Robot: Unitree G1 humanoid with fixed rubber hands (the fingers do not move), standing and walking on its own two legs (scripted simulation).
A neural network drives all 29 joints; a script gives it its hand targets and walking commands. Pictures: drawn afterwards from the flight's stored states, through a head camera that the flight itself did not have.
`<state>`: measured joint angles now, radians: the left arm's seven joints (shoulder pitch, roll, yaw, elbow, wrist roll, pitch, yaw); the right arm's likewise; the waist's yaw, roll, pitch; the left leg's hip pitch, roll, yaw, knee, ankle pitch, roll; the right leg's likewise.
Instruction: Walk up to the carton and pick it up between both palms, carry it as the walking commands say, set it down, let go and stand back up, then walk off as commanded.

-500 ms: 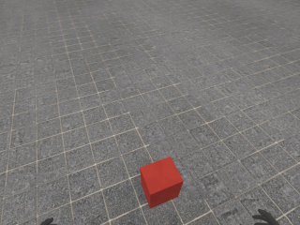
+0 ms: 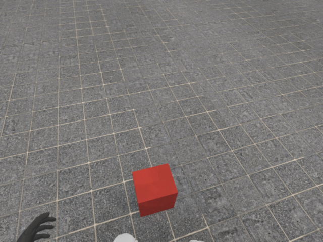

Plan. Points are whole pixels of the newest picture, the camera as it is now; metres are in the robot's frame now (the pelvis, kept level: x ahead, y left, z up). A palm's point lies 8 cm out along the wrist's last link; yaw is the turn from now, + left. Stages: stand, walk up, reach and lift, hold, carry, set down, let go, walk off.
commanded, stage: walk up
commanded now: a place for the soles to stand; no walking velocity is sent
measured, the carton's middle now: (154, 191) +0.48 +0.02 -0.62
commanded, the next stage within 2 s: reach and lift in 1.82 s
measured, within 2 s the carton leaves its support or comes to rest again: neither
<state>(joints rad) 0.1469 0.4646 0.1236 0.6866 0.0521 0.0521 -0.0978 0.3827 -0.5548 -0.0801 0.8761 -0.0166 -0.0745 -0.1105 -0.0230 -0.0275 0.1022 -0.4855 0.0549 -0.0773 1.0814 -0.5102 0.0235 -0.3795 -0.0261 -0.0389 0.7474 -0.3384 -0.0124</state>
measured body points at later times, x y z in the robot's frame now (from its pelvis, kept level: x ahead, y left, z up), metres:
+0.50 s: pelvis +0.07 -0.10 +0.00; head +0.10 -0.09 +0.45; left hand +0.10 +0.26 -0.09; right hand +0.26 -0.40 -0.08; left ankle +0.05 +0.03 -0.69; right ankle +0.12 -0.22 -0.71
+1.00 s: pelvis +0.07 -0.10 +0.01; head +0.09 -0.09 +0.46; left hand +0.09 +0.26 -0.08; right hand +0.30 -0.37 -0.08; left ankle +0.06 +0.02 -0.71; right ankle +0.12 -0.22 -0.71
